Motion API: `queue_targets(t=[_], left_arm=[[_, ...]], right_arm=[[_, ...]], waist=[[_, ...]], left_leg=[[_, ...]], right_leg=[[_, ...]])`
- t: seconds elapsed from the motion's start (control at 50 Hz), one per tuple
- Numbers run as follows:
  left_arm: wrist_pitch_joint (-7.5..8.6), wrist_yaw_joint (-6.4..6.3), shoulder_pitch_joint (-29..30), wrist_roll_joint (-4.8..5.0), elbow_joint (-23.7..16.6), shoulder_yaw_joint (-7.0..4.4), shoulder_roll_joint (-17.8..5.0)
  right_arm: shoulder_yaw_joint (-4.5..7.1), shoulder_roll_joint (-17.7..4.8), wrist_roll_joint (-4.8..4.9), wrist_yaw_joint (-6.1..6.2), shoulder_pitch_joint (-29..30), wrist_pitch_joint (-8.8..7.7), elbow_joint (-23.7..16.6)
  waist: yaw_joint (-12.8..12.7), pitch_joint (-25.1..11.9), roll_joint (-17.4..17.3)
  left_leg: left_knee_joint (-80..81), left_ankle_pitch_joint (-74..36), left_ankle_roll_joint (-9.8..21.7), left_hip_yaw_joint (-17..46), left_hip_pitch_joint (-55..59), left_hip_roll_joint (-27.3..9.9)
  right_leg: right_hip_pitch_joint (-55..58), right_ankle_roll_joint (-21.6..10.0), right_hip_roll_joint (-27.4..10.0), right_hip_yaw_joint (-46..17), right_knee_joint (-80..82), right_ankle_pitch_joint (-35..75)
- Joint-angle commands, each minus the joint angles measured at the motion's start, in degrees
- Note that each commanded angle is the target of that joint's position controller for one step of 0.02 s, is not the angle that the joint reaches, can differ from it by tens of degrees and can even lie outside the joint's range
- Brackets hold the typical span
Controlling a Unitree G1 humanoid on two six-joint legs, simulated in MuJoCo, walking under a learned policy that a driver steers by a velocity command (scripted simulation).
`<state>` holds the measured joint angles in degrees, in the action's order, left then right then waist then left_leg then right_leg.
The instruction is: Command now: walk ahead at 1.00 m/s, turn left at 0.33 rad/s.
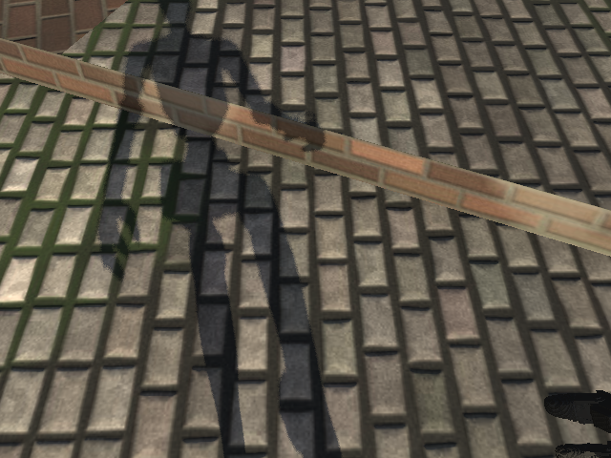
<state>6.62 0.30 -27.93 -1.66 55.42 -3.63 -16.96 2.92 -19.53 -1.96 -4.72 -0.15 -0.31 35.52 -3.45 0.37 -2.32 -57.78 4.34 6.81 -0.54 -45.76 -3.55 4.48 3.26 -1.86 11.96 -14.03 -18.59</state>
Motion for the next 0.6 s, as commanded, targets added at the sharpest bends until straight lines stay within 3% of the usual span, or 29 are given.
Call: queue_targets(t=[0.02,0.06,0.08,0.1,0.12,0.14,0.16,0.18,0.2,0.22,0.26,0.32,0.34,0.38,0.42,0.46,0.48,0.5,0.52,0.54,0.56,0.58,0.6], left_arm=[[1.44,0.28,5.48,0.47,-4.40,-0.28,-6.48],[0.54,-0.09,3.52,0.77,-3.20,-0.82,-10.68],[-0.16,-0.38,3.25,0.61,-2.77,-1.14,-12.88],[-0.93,-0.74,4.53,0.70,-3.03,-1.30,-13.96],[-1.08,-0.64,4.68,0.79,-4.05,-0.87,-11.92],[-1.10,0.98,-1.78,1.64,-7.23,1.45,-0.07],[-0.90,0.31,-0.85,3.09,-8.45,0.47,-4.47],[-1.03,-0.10,5.77,2.99,-9.24,-0.48,-6.65],[-0.96,0.23,6.96,2.50,-9.00,0.19,-4.52],[-1.50,0.72,6.56,2.01,-7.72,0.28,-3.37],[-3.62,1.83,3.80,1.05,-6.41,0.45,-1.08],[-5.61,2.75,11.30,0.88,-9.22,0.32,0.40],[-5.68,3.03,14.39,0.91,-10.62,0.60,0.92],[-5.41,3.28,17.34,0.96,-12.26,1.31,2.10],[-4.71,3.94,20.78,0.46,-13.81,2.28,2.69],[-4.51,4.52,17.58,-0.14,-12.66,2.05,1.15],[-3.47,4.45,15.98,4.27,-14.35,0.00,-2.63],[-3.75,4.38,8.62,4.67,-13.36,-1.44,-6.92],[-4.54,3.67,-2.33,4.08,-10.69,-3.68,-11.68],[-5.23,2.28,-6.65,3.76,-8.92,-4.24,-12.52],[-5.58,0.11,-4.83,-0.12,-6.98,-3.92,-13.34],[-5.07,0.27,-1.73,-1.06,-9.97,-4.46,-17.27],[-5.51,0.19,5.02,0.09,-14.21,-4.73,-15.37]], right_arm=[[-1.78,1.11,-0.30,-0.69,2.80,-0.93,-3.22],[-1.25,-0.97,-1.09,0.14,0.72,-1.42,-2.11],[-0.47,-2.73,-1.37,0.91,-5.56,-1.65,-0.21],[0.50,-4.37,-1.29,1.84,-18.12,-1.99,3.91],[2.01,-8.38,-2.08,2.98,-27.84,-2.34,7.16],[3.20,-14.98,-3.43,4.04,-26.17,-3.08,7.00],[3.48,-14.60,-2.26,4.19,-27.10,-3.23,5.44],[2.73,-10.61,-1.84,4.26,-23.26,-3.67,7.15],[1.89,-7.04,-1.27,4.13,-19.71,-4.32,7.82],[1.47,-4.94,-1.27,4.07,-16.93,-4.83,8.10],[0.48,-1.48,-0.28,4.24,-16.80,-5.71,9.36],[0.04,0.74,1.24,4.14,-18.66,-7.19,12.02],[-0.16,1.50,1.27,4.20,-19.31,-7.46,12.63],[-0.59,2.29,1.05,4.64,-18.16,-7.78,12.93],[-0.69,1.23,1.63,5.49,-16.58,-7.89,12.68],[0.08,-2.82,2.23,6.70,-17.63,-8.24,12.47],[2.04,-10.81,3.19,8.47,-14.37,-6.76,9.73],[2.85,-12.47,3.24,9.33,-10.58,-5.56,8.23],[2.82,-11.63,2.84,9.31,-7.64,-4.78,6.88],[1.90,-7.09,3.85,8.18,-6.62,-4.64,6.90],[0.29,1.31,1.69,5.99,-12.55,-4.35,7.51],[-0.62,2.49,2.09,6.25,-24.65,-4.28,4.46],[-1.19,-0.19,0.72,6.57,-24.37,-4.53,4.39]], waist=[[4.04,8.33,3.32],[6.36,4.82,5.90],[9.81,0.15,7.91],[16.04,-6.29,8.33],[19.94,-12.46,6.71],[10.95,-19.59,-12.50],[12.66,-27.62,-9.66],[11.00,-15.40,-2.97],[8.49,-6.19,-0.81],[6.23,-3.21,-0.26],[3.14,-1.32,-2.09],[2.57,3.52,-0.77],[2.72,4.70,-0.79],[1.36,6.80,-1.00],[0.79,8.14,0.73],[-0.32,4.19,0.15],[-2.04,-0.83,-5.65],[-6.88,-5.35,-6.71],[-11.68,-9.97,-5.15],[-12.93,-7.97,4.38],[-6.26,-1.40,18.28],[0.36,-17.41,17.98],[0.83,-21.24,8.35]], left_leg=[[14.42,-3.66,1.67,-3.72,15.22,2.36],[19.20,2.03,2.81,-6.29,21.29,5.66],[20.11,5.98,3.22,-5.92,28.68,7.23],[23.68,5.93,3.72,-4.03,42.48,7.62],[23.70,10.12,3.08,1.74,58.83,2.38],[28.59,27.33,2.64,26.89,73.24,-16.80],[38.77,31.05,2.39,43.86,71.16,-22.06],[39.83,26.83,1.45,34.84,62.05,-18.79],[41.12,19.51,1.44,26.54,52.02,-16.60],[42.69,14.39,0.34,20.33,46.14,-13.94],[45.85,9.13,-0.40,11.99,39.64,-11.81],[49.32,-1.69,-2.59,1.58,40.32,-10.05],[50.20,-6.74,-3.64,-2.48,39.84,-8.51],[48.78,-27.29,-4.65,-10.41,37.90,-5.66],[46.76,-34.08,-5.35,-15.20,36.03,-4.15],[39.30,-46.15,-6.34,-16.23,38.69,-4.76],[33.25,-57.50,-8.08,-13.00,41.00,-6.15],[25.44,-61.60,-8.84,-12.03,41.89,-7.46],[12.19,-58.07,-9.12,-10.79,38.89,-6.78],[-9.40,-21.49,-10.77,-11.26,30.97,-0.11],[-32.69,31.54,-10.19,-12.52,14.74,9.81],[-42.79,30.01,-10.66,0.44,5.81,9.55],[-39.96,24.41,-9.51,5.49,5.42,6.60]], right_leg=[[-14.52,-9.70,-11.80,-2.82,15.64,27.95],[-5.63,-10.00,-13.34,-2.83,7.50,56.82],[-3.36,-9.74,-13.59,-3.24,-2.65,67.06],[-6.20,-9.35,-12.89,-3.79,-17.61,68.49],[-17.72,-9.13,-9.36,-4.84,-35.89,53.04],[-37.86,-8.32,-0.66,-8.61,-58.90,-8.46],[-41.69,-9.67,1.69,-18.01,-68.81,-7.56],[-46.18,-10.08,-1.04,-17.90,-68.97,0.38],[-45.98,-9.74,-3.41,-16.41,-65.00,4.54],[-43.39,-9.25,-5.01,-16.48,-62.43,6.20],[-39.58,-8.42,-6.44,-15.92,-60.96,7.38],[-46.67,-7.82,-7.53,-14.42,-58.24,10.12],[-47.52,-7.79,-7.14,-12.94,-55.76,12.99],[-45.50,-7.76,-4.47,-8.27,-48.74,18.51],[-39.11,-8.33,-1.83,-3.65,-33.57,24.21],[-28.58,-9.20,3.89,1.08,-24.74,29.62],[-24.06,-8.58,5.01,-2.06,-26.68,25.94],[-17.56,-9.54,5.79,-3.51,-26.13,23.61],[-5.93,-11.09,5.97,-5.58,-25.24,25.88],[2.08,-13.76,2.77,-10.45,-16.52,35.25],[4.11,-17.47,-1.62,-18.04,-22.92,77.11],[16.54,-29.53,-13.55,-38.62,-19.37,89.83],[13.48,-30.83,-15.91,-48.13,-12.07,68.70]])
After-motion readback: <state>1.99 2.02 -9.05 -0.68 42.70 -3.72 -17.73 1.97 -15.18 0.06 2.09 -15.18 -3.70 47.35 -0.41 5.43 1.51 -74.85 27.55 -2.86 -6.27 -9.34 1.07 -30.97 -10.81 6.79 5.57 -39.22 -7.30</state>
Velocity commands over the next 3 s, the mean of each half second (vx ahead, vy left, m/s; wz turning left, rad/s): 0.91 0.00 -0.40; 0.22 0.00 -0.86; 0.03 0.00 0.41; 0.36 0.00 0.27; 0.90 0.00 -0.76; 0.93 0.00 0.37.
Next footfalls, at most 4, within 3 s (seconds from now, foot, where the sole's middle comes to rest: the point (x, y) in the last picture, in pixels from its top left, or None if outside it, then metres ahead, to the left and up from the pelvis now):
0.12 left None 0.31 0.10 -0.77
0.54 right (371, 370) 0.70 -0.09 -0.77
1.06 left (324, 309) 0.86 0.03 -0.77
1.52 right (389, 357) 0.73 -0.13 -0.77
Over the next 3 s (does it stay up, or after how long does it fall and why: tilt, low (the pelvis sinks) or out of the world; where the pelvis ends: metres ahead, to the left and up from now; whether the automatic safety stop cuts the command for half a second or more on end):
stays up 1.48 -0.48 0.15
